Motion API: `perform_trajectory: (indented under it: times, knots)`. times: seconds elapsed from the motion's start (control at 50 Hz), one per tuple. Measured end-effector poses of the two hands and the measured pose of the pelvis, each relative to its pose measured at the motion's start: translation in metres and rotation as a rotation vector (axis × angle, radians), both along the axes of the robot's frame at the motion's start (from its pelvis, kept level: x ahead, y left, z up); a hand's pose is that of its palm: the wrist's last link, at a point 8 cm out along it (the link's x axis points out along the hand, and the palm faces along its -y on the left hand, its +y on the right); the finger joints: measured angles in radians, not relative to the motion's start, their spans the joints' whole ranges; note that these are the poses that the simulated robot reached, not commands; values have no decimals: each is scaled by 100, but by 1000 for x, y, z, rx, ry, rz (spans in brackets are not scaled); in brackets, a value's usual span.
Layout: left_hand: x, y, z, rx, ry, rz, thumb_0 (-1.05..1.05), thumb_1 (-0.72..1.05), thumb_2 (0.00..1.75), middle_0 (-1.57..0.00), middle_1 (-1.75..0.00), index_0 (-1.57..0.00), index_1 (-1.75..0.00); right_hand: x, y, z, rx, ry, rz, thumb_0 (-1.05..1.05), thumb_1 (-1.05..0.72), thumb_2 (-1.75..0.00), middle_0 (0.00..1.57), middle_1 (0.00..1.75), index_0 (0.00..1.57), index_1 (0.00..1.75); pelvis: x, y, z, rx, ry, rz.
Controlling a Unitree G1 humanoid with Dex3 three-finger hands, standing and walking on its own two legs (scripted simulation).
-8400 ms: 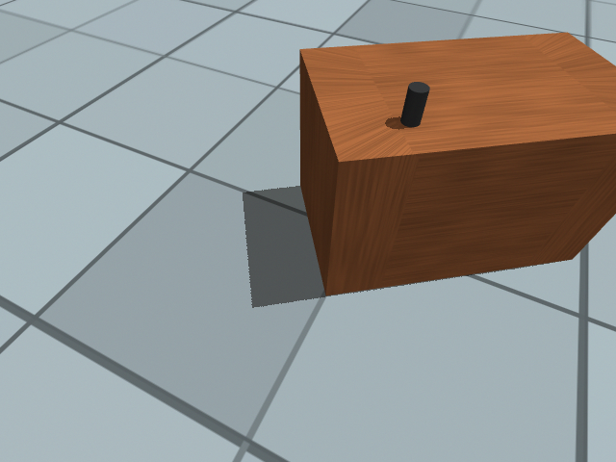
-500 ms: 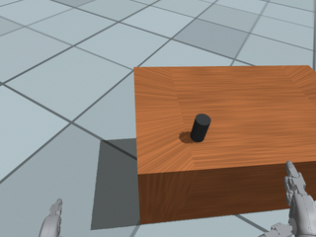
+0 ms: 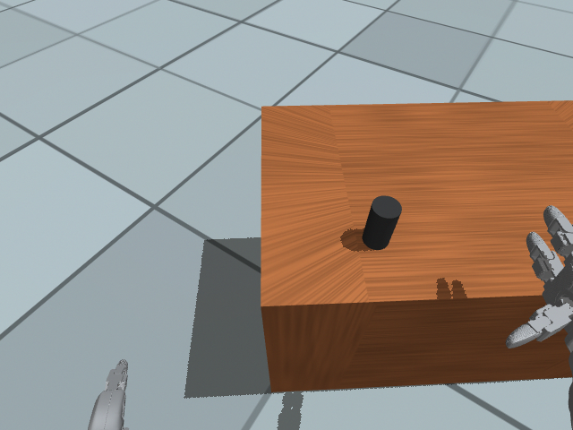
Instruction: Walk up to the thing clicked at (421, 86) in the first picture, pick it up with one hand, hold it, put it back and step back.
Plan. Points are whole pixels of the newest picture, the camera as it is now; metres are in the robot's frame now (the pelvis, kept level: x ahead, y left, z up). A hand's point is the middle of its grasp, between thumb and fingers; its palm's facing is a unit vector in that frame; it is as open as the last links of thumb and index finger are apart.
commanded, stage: go down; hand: right
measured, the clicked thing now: (380, 223) +0.49 -0.16 -0.07
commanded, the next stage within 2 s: none
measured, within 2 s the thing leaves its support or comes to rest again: neither
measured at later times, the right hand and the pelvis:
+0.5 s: hand (528, 254) +0.34 -0.31 +0.06, palm faces +0.08 +1.00 +0.01, open 17.4 cm; pelvis +0.00 +0.00 -0.01, yaw +0 degrees
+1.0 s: hand (535, 228) +0.39 -0.34 +0.07, palm faces +0.11 +0.99 +0.01, open 17.6 cm; pelvis +0.00 +0.00 -0.02, yaw +0 degrees
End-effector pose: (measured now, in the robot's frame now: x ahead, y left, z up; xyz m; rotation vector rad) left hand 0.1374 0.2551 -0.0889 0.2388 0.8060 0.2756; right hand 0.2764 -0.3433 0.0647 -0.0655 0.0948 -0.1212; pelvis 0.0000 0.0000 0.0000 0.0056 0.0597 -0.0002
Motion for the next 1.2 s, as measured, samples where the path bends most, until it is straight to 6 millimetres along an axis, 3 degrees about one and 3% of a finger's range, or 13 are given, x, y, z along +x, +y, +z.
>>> perform_trajectory:
  times: [0.24,0.36,0.62,0.86,1.2]
  knots:
    - [16,-4,12,48,-50,-21,-1,-54,5,-6,-5,-5,-6,6,-6,-9,46,-32,7,-2,55,-2,6,4,5,5,5,-4,-3,11,20,-3]
    - [21,-8,16,50,-81,-31,-1,-54,6,-6,-6,-5,-6,20,-14,-4,64,-59,19,-2,53,-2,6,4,5,4,4,-2,-4,13,35,-11]
    - [-3,2,3,60,-26,-14,-1,-54,6,-6,-6,-5,-6,57,-26,0,73,-51,26,-2,53,-2,7,4,5,4,-1,-1,-13,14,101,0]
    - [5,2,10,79,-72,-39,-1,-55,7,-6,-5,-5,-6,75,-38,2,77,-53,13,-2,55,-2,6,4,5,4,0,0,-19,20,142,0]
    - [0,0,5,79,-68,-50,-1,-56,8,-6,-5,-4,-6,95,-46,1,81,-57,19,-2,58,-3,6,4,5,5,-1,-4,-30,26,186,5]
